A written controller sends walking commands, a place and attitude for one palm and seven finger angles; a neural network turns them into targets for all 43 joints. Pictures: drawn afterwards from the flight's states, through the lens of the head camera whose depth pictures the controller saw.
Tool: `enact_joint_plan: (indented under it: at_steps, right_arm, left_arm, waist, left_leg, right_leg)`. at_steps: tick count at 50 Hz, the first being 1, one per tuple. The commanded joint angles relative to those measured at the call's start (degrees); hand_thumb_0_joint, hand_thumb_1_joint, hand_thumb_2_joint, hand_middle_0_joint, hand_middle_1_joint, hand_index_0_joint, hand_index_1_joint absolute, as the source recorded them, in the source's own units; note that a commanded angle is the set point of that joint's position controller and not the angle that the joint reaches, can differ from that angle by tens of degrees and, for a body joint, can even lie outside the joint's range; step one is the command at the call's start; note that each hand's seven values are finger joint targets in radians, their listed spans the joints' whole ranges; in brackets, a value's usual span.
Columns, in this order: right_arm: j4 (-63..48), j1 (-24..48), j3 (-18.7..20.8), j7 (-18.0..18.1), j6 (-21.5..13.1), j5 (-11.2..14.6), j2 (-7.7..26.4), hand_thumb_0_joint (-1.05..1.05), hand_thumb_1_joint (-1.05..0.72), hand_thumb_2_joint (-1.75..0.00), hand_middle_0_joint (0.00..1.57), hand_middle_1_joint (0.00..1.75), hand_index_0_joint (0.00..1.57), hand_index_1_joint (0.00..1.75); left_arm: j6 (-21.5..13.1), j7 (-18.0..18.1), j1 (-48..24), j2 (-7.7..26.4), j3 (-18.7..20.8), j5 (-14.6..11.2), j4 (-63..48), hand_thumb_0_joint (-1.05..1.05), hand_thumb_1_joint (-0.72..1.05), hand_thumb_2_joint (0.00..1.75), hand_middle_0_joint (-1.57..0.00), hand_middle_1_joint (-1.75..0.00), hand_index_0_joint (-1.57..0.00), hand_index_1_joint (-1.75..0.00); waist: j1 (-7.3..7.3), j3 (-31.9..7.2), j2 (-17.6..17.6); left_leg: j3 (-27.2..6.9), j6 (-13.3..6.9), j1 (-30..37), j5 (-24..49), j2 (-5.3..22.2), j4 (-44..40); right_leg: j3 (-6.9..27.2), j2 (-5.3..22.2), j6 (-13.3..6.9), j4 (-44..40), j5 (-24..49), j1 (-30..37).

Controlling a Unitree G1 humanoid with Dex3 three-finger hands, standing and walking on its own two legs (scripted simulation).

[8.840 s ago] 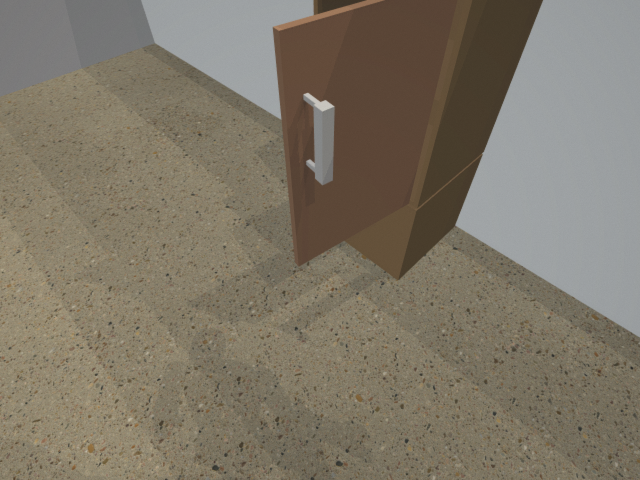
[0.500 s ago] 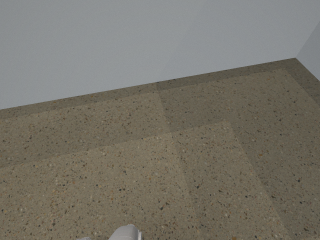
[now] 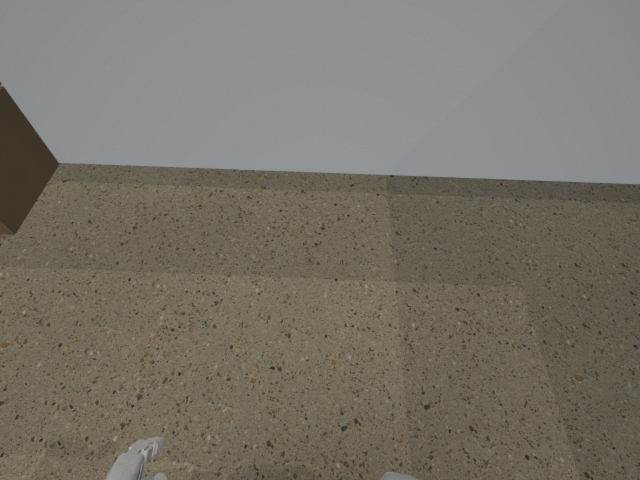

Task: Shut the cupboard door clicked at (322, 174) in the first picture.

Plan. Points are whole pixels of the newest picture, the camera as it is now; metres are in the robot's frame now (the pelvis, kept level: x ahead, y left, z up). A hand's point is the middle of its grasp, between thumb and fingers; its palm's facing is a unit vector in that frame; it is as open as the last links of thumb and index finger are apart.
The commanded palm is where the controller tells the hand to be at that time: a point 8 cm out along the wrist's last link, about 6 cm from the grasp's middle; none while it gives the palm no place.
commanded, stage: walk to a spot facing it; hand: left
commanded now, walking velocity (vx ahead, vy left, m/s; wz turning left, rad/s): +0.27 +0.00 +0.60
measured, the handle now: out of the picture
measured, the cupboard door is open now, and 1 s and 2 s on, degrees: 81 81 81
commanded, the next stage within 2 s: turn to face it in 2.00 s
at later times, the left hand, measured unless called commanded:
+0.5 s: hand out of the picture -0.04 +0.15 -0.17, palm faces +0.42 -0.88 -0.21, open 7.4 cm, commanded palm none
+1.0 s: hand (144, 320) +0.36 +0.32 -0.15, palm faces +0.38 -0.91 -0.19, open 7.4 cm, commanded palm none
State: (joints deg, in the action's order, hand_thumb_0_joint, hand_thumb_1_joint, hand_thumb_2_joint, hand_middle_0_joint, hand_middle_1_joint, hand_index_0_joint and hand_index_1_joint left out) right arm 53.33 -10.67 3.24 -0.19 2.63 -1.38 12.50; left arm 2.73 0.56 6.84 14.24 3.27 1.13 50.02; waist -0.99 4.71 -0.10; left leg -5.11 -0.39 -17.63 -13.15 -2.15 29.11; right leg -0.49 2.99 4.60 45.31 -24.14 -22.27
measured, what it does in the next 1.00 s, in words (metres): walks ahead, turning left: right foot, then left foot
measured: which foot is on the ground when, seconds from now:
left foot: down 0.00-0.06, up 0.08-0.52, down 0.54-1.00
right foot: up 0.00-0.04, down 0.06-0.52, up 0.54-1.00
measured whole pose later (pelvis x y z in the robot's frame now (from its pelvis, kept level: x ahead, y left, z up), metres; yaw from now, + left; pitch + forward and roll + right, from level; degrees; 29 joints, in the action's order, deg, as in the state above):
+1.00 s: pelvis +0.30 +0.09 +0.00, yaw +27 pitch +1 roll +2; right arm 62.1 -24.1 2.1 0.9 -3.3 -1.4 9.8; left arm -0.9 -1.7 3.5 11.5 2.1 1.8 52.6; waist -3.8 2.5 2.0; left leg 2.6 -2.0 -0.7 -20.1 -2.7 19.8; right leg -4.5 5.4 2.2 36.6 -9.8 -27.7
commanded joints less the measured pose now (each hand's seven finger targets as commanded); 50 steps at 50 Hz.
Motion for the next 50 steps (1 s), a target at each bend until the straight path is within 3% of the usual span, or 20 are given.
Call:
enact_joint_plan:
  at_steps: [1, 2, 3, 4, 6, 9, 14, 19, 22, 24, 25, 26, 27, 28, 29, 33, 39, 47, 49, 50]
  right_arm:
    - [-5.30, 4.08, 3.54, 0.39, -0.98, 0.36, 10.92, 0.00, -0.90, -0.90, 0.20, 0.30, 0.20, 0.30]
    - [-6.31, 4.33, 2.87, 0.08, -1.20, 0.95, 6.66, 0.00, -0.90, -0.90, 0.20, 0.30, 0.20, 0.30]
    - [-8.15, 7.28, 2.46, -0.37, -1.62, 0.75, 5.87, 0.00, -0.90, -0.90, 0.20, 0.30, 0.20, 0.30]
    - [-8.26, 8.70, 3.09, -0.97, -1.42, -0.08, 8.54, 0.00, -0.90, -0.90, 0.20, 0.30, 0.20, 0.30]
    - [-4.83, 4.86, 3.39, -1.86, -0.79, -0.65, 7.53, 0.00, -0.90, -0.90, 0.20, 0.30, 0.20, 0.30]
    - [-3.78, 4.53, 2.44, -2.71, -0.92, -0.34, 4.96, 0.00, -0.90, -0.90, 0.20, 0.30, 0.20, 0.30]
    - [-5.13, 10.64, 1.05, -3.20, -1.28, 0.00, 2.23, 0.00, -0.90, -0.90, 0.20, 0.30, 0.20, 0.30]
    - [-6.48, 15.88, -0.09, -3.68, -1.82, 0.03, 1.49, 0.00, -0.90, -0.90, 0.20, 0.30, 0.20, 0.30]
    - [-5.57, 12.32, -0.27, -3.19, -2.69, -0.07, 1.98, 0.00, -0.90, -0.90, 0.20, 0.30, 0.20, 0.30]
    - [-2.80, 1.04, 0.58, -2.21, -3.32, -0.41, 4.52, 0.00, -0.90, -0.90, 0.20, 0.30, 0.20, 0.30]
    - [-0.71, -7.70, 1.70, -1.61, -3.59, -0.78, 8.22, 0.00, -0.90, -0.90, 0.20, 0.30, 0.20, 0.30]
    - [0.69, -14.97, 3.76, -0.89, -4.12, -1.09, 16.06, 0.00, -0.90, -0.90, 0.20, 0.30, 0.20, 0.30]
    - [1.59, -17.03, 4.45, 0.11, -4.09, 0.38, 18.84, 0.00, -0.90, -0.90, 0.20, 0.30, 0.20, 0.30]
    - [1.26, -14.23, 4.36, 0.74, -3.92, 0.81, 17.90, 0.00, -0.90, -0.90, 0.20, 0.30, 0.20, 0.30]
    - [-0.47, -9.09, 3.30, 0.66, -4.77, 0.34, 14.94, 0.00, -0.90, -0.90, 0.20, 0.30, 0.20, 0.30]
    - [-0.74, -1.22, 0.68, 1.01, -6.57, 0.35, 7.19, 0.00, -0.90, -0.90, 0.20, 0.30, 0.20, 0.30]
    - [1.89, -6.40, 1.15, 0.81, -7.23, 0.54, 5.96, 0.00, -0.90, -0.90, 0.20, 0.30, 0.20, 0.30]
    - [6.03, -14.71, 0.57, 1.30, -7.14, -0.21, 5.46, 0.00, -0.90, -0.90, 0.20, 0.30, 0.20, 0.30]
    - [6.70, -15.22, 0.43, 1.44, -6.89, -0.23, 5.35, 0.00, -0.90, -0.90, 0.20, 0.30, 0.20, 0.30]
    - [6.87, -14.22, 0.39, 1.42, -6.89, 0.07, 5.44, 0.00, -0.90, -0.90, 0.20, 0.30, 0.20, 0.30]
  left_arm:
    - [-2.66, -0.40, 9.11, 5.90, 2.26, -0.12, -1.82, 0.00, 0.90, 0.90, -0.20, -0.30, -0.20, -0.30]
    - [-3.34, 0.06, 13.49, 10.81, 3.59, 0.79, -0.88, 0.00, 0.90, 0.90, -0.20, -0.30, -0.20, -0.30]
    - [-3.16, 0.56, 14.23, 14.54, 3.85, 0.70, -1.26, 0.00, 0.90, 0.90, -0.20, -0.30, -0.20, -0.30]
    - [-3.26, 0.85, 10.51, 12.17, 3.16, 0.18, -2.17, 0.00, 0.90, 0.90, -0.20, -0.30, -0.20, -0.30]
    - [-4.70, 0.56, 4.72, 6.98, 1.77, -0.20, -2.47, 0.00, 0.90, 0.90, -0.20, -0.30, -0.20, -0.30]
    - [-6.27, 0.43, 8.30, 3.91, 1.04, -0.25, -0.49, 0.00, 0.90, 0.90, -0.20, -0.30, -0.20, -0.30]
    - [-7.19, 0.56, 17.94, 4.66, 1.04, 0.18, 4.47, 0.00, 0.90, 0.90, -0.20, -0.30, -0.20, -0.30]
    - [-7.08, 0.42, 19.91, 4.77, 0.75, 0.59, 6.55, 0.00, 0.90, 0.90, -0.20, -0.30, -0.20, -0.30]
    - [-7.18, 0.15, 18.72, 6.50, 1.09, 0.57, 6.74, 0.00, 0.90, 0.90, -0.20, -0.30, -0.20, -0.30]
    - [-7.15, -0.19, 16.13, 8.19, 1.28, 0.11, 6.60, 0.00, 0.90, 0.90, -0.20, -0.30, -0.20, -0.30]
    - [-7.23, -0.71, 15.09, 7.42, 1.00, -0.25, 5.70, 0.00, 0.90, 0.90, -0.20, -0.30, -0.20, -0.30]
    - [-7.02, -1.83, 14.28, 3.74, 0.51, -0.93, 2.85, 0.00, 0.90, 0.90, -0.20, -0.30, -0.20, -0.30]
    - [-6.53, -1.52, 8.49, 3.57, 0.33, -0.79, -0.22, 0.00, 0.90, 0.90, -0.20, -0.30, -0.20, -0.30]
    - [-6.04, -1.22, 3.74, 4.32, 0.54, -0.93, -1.84, 0.00, 0.90, 0.90, -0.20, -0.30, -0.20, -0.30]
    - [-6.45, -0.85, 4.81, 2.73, 0.93, -0.37, -1.39, 0.00, 0.90, 0.90, -0.20, -0.30, -0.20, -0.30]
    - [-3.93, -1.81, 13.90, 0.28, 0.67, 1.02, 4.45, 0.00, 0.90, 0.90, -0.20, -0.30, -0.20, -0.30]
    - [-3.78, -2.09, 5.03, 0.33, 0.61, 0.69, 1.27, 0.00, 0.90, 0.90, -0.20, -0.30, -0.20, -0.30]
    - [-5.15, -2.38, -6.77, 0.20, -0.30, 0.29, -2.48, 0.00, 0.90, 0.90, -0.20, -0.30, -0.20, -0.30]
    - [-5.67, -2.24, -3.80, 1.05, 0.14, 0.31, -1.76, 0.00, 0.90, 0.90, -0.20, -0.30, -0.20, -0.30]
    - [-6.18, -2.10, 3.45, 2.39, 0.69, 0.35, 0.50, 0.00, 0.90, 0.90, -0.20, -0.30, -0.20, -0.30]
  waist:
    - [4.09, -8.69, -5.24]
    - [6.59, -9.10, 9.20]
    - [8.09, -6.08, 20.25]
    - [5.69, -1.12, 13.58]
    - [1.10, 1.31, 11.66]
    - [1.12, 0.19, 9.78]
    - [4.18, -2.37, 7.98]
    - [4.80, 0.20, 10.71]
    - [2.21, -1.63, 10.41]
    - [-3.84, -7.48, 9.82]
    - [-8.27, -12.97, 5.83]
    - [-10.68, -19.23, -10.18]
    - [-10.62, -21.65, -8.71]
    - [-8.90, -14.51, 1.23]
    - [-5.79, -8.84, 2.13]
    - [1.71, -2.04, -8.46]
    - [1.11, -1.26, -2.83]
    - [-2.38, -0.82, -5.79]
    - [-0.36, -1.89, -4.27]
    - [3.12, -5.41, -1.92]
  left_leg:
    - [-12.99, -4.64, -8.62, -11.62, 7.49, -2.46]
    - [-4.57, -0.63, -22.77, -20.23, 0.51, 11.34]
    - [3.08, 2.18, -27.90, -23.15, -1.82, 26.68]
    - [0.46, 1.45, -26.94, -18.68, 2.40, 35.78]
    - [1.39, 2.60, -24.01, -7.76, 4.83, 41.35]
    - [4.50, 3.66, -24.43, -2.49, 5.78, 39.06]
    - [8.37, 3.20, -26.62, -2.20, 5.65, 28.95]
    - [11.86, 1.26, -22.44, -2.44, 5.35, 17.31]
    - [16.32, -1.37, -12.14, -6.09, 1.48, 11.59]
    - [18.88, -3.47, 5.75, -4.19, -2.57, 5.67]
    - [13.97, -5.51, 22.45, -0.65, 1.37, 2.26]
    - [-13.95, -12.86, 36.99, 5.37, 20.00, -0.50]
    - [-27.20, -16.94, 38.28, 11.96, 26.86, -8.36]
    - [-23.66, -16.56, 31.01, 9.73, 27.97, -10.76]
    - [-18.31, -14.64, 19.37, 4.10, 25.96, -12.32]
    - [-2.94, -9.07, 3.92, 5.06, 15.52, -16.35]
    - [-1.32, -10.63, 6.70, 7.58, 14.55, -19.33]
    - [-1.66, -9.87, 15.74, 22.52, 14.84, -13.80]
    - [-1.50, -8.64, 13.57, 25.35, 14.25, -8.60]
    - [0.03, -7.01, 10.57, 26.94, 12.10, -0.75]
  right_leg:
    - [-1.61, -1.52, -1.13, -21.40, 4.20, 21.68]
    - [12.86, 11.56, -5.10, -31.19, -8.81, 32.50]
    - [28.32, 25.40, -10.52, -37.89, -16.29, 27.62]
    - [24.97, 26.02, -12.10, -39.26, -17.29, 18.04]
    - [13.24, 18.24, -8.48, -37.48, -5.67, 13.65]
    - [0.23, 15.06, -7.58, -33.79, 17.37, 19.72]
    - [-6.21, 16.35, -7.97, -29.88, 38.10, 30.79]
    - [-10.28, 17.90, -8.05, -28.99, 41.07, 29.91]
    - [-13.16, 18.42, -8.01, -22.55, 56.73, 28.23]
    - [-17.10, 16.89, -6.32, -8.25, 62.37, 21.66]
    - [-17.01, 16.00, -4.54, 6.09, 50.64, 10.49]
    - [-15.53, 5.64, -0.81, 26.51, 2.95, -9.47]
    - [-5.80, 2.90, -1.19, 36.18, -7.91, -18.61]
    - [-1.27, 5.64, -1.80, 39.77, -3.11, -20.95]
    - [-1.34, 7.18, -1.90, 38.21, 0.01, -19.20]
    - [-0.58, 7.90, -0.51, 27.09, 8.68, -10.97]
    - [-0.88, 7.15, 0.07, 11.34, 16.22, -12.78]
    - [-4.35, 2.02, -2.51, -8.40, 13.77, -7.49]
    - [-4.84, 0.48, -3.59, -13.83, 13.24, 1.63]
    - [-4.96, -0.27, -4.41, -17.01, 15.95, 12.81]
